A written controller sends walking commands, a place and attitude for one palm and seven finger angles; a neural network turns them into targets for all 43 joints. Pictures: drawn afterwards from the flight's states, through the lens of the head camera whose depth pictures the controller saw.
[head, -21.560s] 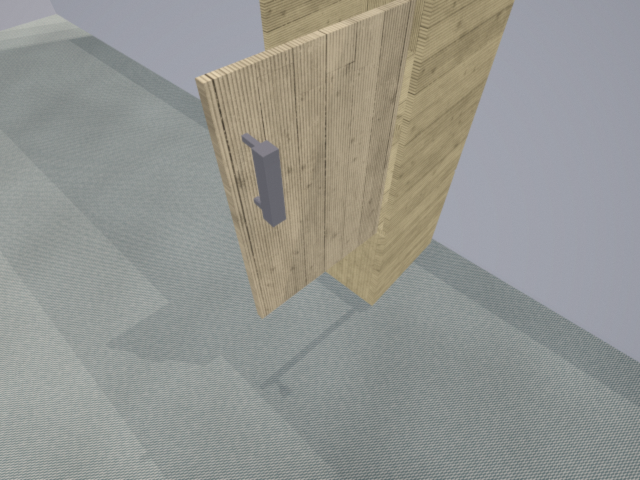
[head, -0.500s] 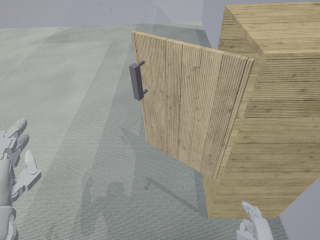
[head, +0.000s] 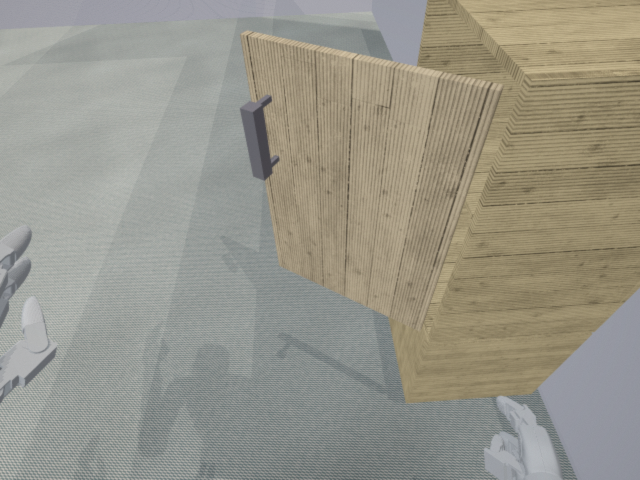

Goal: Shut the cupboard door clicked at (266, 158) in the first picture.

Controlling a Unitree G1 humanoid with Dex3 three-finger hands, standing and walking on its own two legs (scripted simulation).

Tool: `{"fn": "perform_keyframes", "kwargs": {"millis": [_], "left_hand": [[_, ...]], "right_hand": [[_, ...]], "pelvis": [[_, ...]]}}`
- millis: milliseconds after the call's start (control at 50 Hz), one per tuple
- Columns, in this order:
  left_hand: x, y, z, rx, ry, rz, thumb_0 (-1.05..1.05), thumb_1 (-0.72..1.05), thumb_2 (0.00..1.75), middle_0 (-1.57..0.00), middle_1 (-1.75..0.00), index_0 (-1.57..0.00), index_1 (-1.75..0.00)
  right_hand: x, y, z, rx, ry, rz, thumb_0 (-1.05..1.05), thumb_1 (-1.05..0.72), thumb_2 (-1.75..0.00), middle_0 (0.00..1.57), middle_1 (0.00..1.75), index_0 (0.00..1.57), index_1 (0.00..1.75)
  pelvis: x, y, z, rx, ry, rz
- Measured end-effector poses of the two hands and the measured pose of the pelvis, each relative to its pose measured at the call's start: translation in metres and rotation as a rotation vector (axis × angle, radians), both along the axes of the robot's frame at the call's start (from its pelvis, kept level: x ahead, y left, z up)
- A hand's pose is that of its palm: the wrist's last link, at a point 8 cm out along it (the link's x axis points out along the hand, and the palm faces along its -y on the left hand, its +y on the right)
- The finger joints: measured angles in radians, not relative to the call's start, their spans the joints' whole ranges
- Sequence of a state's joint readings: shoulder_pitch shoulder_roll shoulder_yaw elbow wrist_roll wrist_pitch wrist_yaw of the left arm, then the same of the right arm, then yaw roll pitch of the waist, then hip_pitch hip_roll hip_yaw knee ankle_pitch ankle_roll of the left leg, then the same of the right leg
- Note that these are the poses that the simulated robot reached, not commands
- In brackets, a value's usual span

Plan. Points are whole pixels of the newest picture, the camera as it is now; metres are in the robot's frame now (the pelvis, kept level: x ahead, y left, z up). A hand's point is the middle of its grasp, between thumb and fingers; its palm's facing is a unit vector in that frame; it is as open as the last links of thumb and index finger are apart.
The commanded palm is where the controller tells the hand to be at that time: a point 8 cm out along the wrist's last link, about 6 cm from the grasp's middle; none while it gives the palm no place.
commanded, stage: step back with the hand held close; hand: left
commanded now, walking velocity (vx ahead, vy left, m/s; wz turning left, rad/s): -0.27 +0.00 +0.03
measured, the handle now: (264, 137) +0.65 +0.15 +0.08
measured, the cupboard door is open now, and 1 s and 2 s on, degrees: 56 56 56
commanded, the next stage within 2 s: stop stepping back and stand still in 0.88 s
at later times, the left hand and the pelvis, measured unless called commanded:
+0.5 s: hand out of the picture +0.09 +0.28 +0.16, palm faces +0.51 -0.75 -0.43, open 7.4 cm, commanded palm +0.04 +0.31 +0.18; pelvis -0.09 +0.01 -0.01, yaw +3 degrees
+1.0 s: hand out of the picture +0.01 +0.30 +0.17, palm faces +0.50 -0.75 -0.42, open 7.4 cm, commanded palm -0.06 +0.33 +0.18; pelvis -0.18 +0.02 -0.02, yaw +4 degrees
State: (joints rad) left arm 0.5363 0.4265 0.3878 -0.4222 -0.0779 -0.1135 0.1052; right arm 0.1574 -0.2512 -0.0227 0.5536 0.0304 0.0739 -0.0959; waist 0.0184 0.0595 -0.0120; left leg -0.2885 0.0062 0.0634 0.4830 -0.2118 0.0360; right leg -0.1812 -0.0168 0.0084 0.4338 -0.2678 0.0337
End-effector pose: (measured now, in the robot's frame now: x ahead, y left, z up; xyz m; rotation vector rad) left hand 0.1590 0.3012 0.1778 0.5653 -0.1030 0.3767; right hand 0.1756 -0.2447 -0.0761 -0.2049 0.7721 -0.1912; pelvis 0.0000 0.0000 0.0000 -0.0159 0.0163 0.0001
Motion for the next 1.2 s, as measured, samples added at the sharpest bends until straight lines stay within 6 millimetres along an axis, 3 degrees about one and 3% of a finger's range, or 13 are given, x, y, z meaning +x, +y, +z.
{"fn": "perform_keyframes", "kwargs": {"millis": [160,300,460,660,860,1060,1200], "left_hand": [[-0.029,0.015,0.002,0.024,-0.054,-0.023,0.01,0.89,0.89,-0.22,-0.30,-0.21,-0.30],[-0.068,0.023,-0.002,0.045,-0.115,0.021,0.01,0.89,0.89,-0.22,-0.30,-0.21,-0.30],[-0.108,0.014,0.000,0.029,-0.189,0.051,0.01,0.89,0.90,-0.21,-0.30,-0.21,-0.30],[-0.123,0.020,0.008,0.066,-0.261,-0.005,0.01,0.89,0.90,-0.22,-0.30,-0.21,-0.30],[-0.176,0.012,0.007,0.057,-0.245,-0.010,0.01,0.89,0.90,-0.21,-0.30,-0.21,-0.30],[-0.199,0.045,0.005,0.052,-0.249,0.008,0.01,0.89,0.90,-0.22,-0.30,-0.21,-0.30],[-0.236,0.027,0.004,0.007,-0.211,-0.032,0.01,0.89,0.90,-0.21,-0.30,-0.20,-0.30]], "right_hand": [[-0.036,0.014,0.006,-0.019,-0.015,0.000,0.02,-0.90,-0.90,0.20,0.30,0.20,0.30],[-0.067,0.023,-0.003,-0.022,-0.017,0.040,0.02,-0.90,-0.90,0.20,0.30,0.20,0.30],[-0.097,0.024,-0.015,-0.026,0.014,0.092,0.02,-0.90,-0.90,0.20,0.30,0.20,0.30],[-0.125,0.024,-0.007,-0.048,-0.038,0.067,0.02,-0.90,-0.90,0.20,0.30,0.20,0.30],[-0.149,0.024,-0.006,-0.045,-0.017,0.107,0.02,-0.90,-0.90,0.20,0.30,0.20,0.30],[-0.192,0.045,0.004,-0.050,-0.052,0.080,0.02,-0.90,-0.90,0.20,0.30,0.20,0.30],[-0.230,0.053,0.001,-0.028,-0.045,0.112,0.01,-0.90,-0.90,0.21,0.30,0.20,0.30]], "pelvis": [[-0.030,0.011,-0.004,-0.007,-0.004,0.001],[-0.058,0.012,-0.011,-0.021,-0.013,0.032],[-0.083,0.006,-0.015,-0.022,-0.020,0.052],[-0.113,0.010,-0.017,-0.051,-0.033,0.068],[-0.147,0.007,-0.016,-0.021,-0.018,0.062],[-0.190,0.024,-0.012,-0.073,-0.011,0.070],[-0.220,0.024,-0.011,-0.043,-0.004,0.021]]}}
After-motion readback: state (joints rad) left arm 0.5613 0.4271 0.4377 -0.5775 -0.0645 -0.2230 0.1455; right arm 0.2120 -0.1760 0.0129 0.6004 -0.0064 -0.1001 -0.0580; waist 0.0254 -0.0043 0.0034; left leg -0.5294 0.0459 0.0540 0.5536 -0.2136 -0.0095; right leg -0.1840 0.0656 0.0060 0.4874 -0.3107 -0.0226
